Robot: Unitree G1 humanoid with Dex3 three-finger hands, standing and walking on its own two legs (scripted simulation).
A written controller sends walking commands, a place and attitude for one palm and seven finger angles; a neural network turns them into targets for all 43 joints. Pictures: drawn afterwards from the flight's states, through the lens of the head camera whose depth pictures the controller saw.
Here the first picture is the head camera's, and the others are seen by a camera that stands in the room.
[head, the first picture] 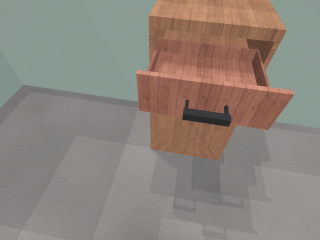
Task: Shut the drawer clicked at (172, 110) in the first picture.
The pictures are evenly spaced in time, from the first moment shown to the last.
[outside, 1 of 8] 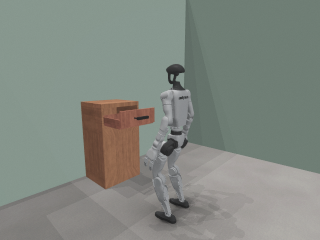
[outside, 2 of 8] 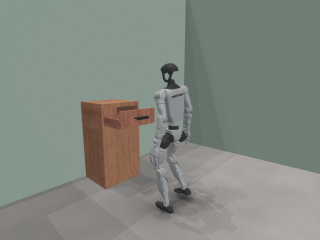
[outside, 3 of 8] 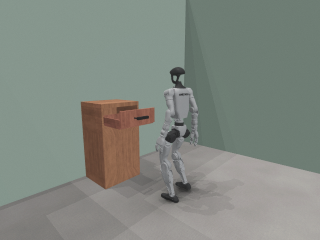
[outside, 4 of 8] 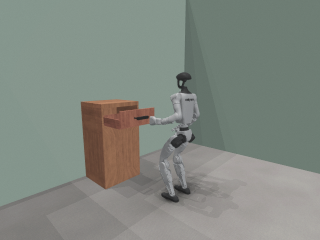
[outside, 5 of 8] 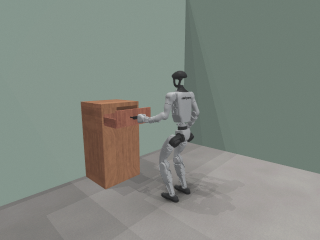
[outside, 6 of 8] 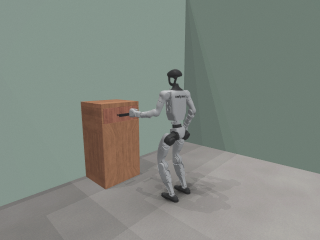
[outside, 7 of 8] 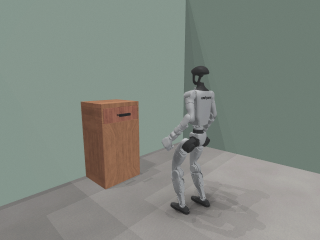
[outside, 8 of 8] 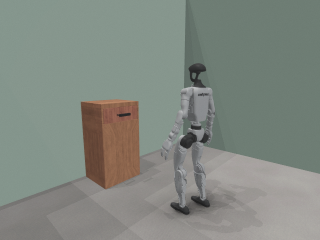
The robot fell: no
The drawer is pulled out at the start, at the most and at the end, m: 0.29 0.29 0.00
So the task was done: yes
